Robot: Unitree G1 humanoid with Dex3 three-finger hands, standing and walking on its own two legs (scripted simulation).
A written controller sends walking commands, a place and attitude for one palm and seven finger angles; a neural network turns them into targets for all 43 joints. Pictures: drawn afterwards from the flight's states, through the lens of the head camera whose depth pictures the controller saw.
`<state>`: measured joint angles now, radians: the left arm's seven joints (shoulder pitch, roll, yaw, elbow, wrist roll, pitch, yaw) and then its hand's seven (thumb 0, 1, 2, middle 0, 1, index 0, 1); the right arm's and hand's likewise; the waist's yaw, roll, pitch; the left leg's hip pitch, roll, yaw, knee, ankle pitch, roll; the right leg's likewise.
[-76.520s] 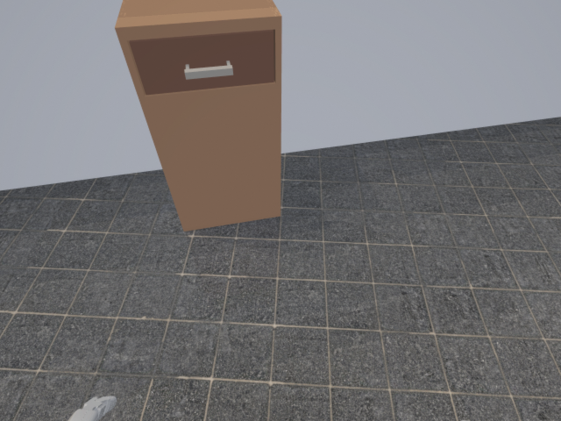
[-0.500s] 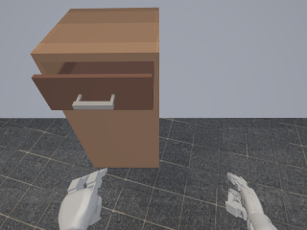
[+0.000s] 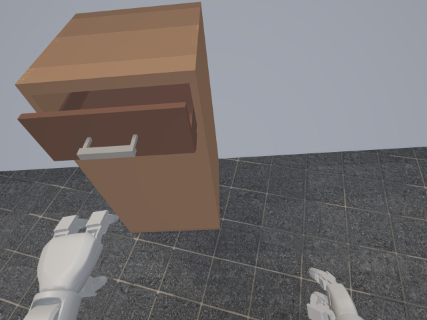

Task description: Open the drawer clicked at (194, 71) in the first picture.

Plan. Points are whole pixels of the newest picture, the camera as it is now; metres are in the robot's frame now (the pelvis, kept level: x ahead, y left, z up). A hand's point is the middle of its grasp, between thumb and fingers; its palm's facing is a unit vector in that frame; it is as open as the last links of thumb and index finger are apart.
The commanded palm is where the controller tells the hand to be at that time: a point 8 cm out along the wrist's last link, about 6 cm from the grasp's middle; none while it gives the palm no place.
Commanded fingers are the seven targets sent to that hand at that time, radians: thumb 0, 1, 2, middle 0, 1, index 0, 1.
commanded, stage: raise the hand with hooked fingers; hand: left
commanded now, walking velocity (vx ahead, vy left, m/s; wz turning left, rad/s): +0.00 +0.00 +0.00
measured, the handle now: (109, 146) +0.48 +0.33 +0.02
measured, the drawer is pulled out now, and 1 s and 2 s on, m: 0.09 0.09 0.09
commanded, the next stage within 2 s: move the hooked fingers above the handle in 1.02 s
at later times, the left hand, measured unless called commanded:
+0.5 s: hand (65, 197) +0.27 +0.29 +0.12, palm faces +0.16 -0.09 -0.98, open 13.7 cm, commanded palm +0.25 +0.29 +0.18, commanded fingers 0.00 -0.50 0.30 -0.30 -1.20 -0.30 -1.20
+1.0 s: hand (42, 183) +0.29 +0.33 +0.14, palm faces +0.13 -0.08 -0.99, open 13.8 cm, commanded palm +0.26 +0.33 +0.19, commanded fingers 0.00 -0.50 0.30 -0.30 -1.20 -0.30 -1.20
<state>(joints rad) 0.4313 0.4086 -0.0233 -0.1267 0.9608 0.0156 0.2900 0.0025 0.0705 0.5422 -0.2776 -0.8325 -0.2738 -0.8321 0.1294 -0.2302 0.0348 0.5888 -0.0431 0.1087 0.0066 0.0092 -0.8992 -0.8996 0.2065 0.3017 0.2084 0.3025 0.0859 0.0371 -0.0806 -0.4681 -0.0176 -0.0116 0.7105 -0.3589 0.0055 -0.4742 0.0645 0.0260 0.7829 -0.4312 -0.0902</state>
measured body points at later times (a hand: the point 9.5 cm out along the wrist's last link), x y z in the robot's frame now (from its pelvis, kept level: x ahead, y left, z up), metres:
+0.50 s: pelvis -0.02 +0.06 +0.02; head -0.03 +0.02 +0.47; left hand +0.26 +0.29 +0.17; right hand +0.20 -0.16 -0.07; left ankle -0.01 +0.16 -0.71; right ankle -0.03 -0.06 -0.71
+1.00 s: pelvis -0.02 +0.09 +0.03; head +0.00 +0.06 +0.47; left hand +0.27 +0.33 +0.19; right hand +0.16 -0.13 -0.09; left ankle -0.01 +0.16 -0.71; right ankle -0.03 -0.06 -0.71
